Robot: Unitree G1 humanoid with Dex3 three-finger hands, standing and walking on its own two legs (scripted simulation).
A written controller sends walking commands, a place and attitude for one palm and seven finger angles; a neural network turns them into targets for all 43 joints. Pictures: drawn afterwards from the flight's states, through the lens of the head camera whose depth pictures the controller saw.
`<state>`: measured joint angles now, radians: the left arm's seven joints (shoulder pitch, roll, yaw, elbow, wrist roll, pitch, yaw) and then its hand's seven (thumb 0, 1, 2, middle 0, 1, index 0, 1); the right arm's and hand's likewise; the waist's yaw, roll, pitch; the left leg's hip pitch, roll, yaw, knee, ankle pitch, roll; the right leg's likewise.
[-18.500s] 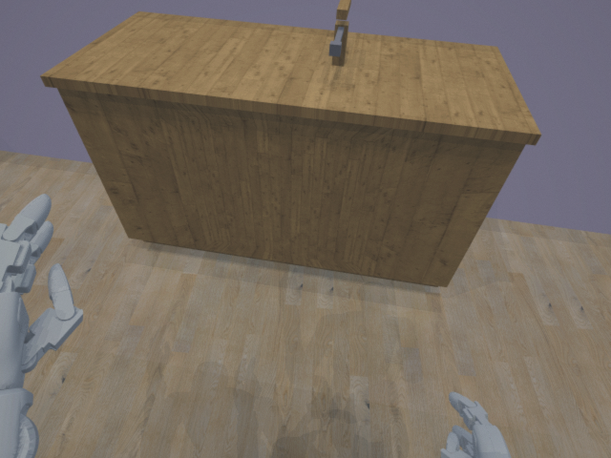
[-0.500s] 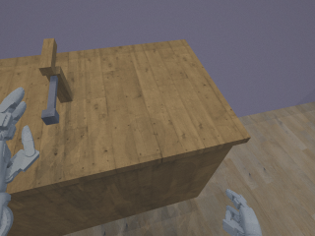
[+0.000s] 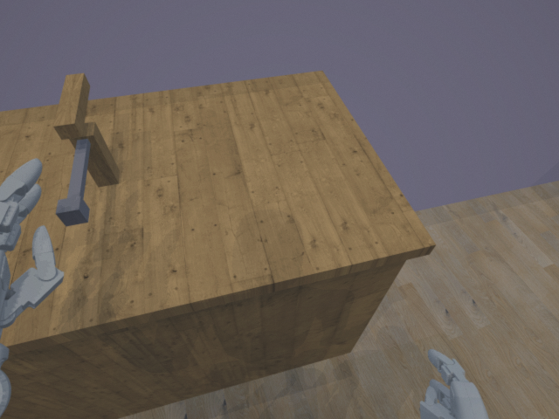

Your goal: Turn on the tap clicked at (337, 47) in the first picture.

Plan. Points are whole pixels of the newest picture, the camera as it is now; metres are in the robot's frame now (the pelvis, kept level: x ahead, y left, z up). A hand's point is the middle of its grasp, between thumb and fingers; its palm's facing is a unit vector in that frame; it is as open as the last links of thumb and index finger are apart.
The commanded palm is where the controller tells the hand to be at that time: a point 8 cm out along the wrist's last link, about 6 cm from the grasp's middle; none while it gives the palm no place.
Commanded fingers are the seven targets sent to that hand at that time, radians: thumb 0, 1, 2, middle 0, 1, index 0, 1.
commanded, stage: come to a stop and stand still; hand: left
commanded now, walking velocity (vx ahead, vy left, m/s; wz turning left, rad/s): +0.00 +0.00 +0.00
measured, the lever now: (73, 211) +0.34 +0.31 +0.11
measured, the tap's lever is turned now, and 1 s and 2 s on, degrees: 0 0 0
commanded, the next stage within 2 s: look again from close up in 0.84 s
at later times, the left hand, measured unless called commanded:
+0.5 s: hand out of the picture +0.20 +0.32 +0.17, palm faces +0.42 -0.83 -0.36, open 7.4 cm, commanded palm +0.14 +0.34 +0.18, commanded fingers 0.00 0.90 0.90 -0.20 -0.30 -0.20 -0.30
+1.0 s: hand out of the picture +0.22 +0.32 +0.16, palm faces +0.37 -0.85 -0.38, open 7.4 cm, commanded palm +0.15 +0.36 +0.18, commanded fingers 0.00 0.90 0.90 -0.20 -0.30 -0.20 -0.30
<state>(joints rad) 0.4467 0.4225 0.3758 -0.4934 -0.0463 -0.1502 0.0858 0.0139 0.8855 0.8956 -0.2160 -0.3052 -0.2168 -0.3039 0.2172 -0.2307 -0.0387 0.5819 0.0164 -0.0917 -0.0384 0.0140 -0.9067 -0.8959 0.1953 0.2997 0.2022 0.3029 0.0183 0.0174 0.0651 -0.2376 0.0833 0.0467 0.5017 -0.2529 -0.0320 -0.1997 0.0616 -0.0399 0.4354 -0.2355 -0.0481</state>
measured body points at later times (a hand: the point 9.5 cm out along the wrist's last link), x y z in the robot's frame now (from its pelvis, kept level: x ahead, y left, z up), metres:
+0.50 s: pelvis -0.02 +0.07 +0.00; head +0.00 +0.09 +0.45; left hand +0.17 +0.37 +0.18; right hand +0.15 -0.15 -0.08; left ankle +0.00 +0.14 -0.74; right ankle +0.00 -0.08 -0.74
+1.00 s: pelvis +0.00 +0.08 +0.00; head +0.03 +0.10 +0.45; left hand +0.19 +0.37 +0.18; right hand +0.18 -0.14 -0.07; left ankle +0.00 +0.14 -0.74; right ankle +0.00 -0.08 -0.74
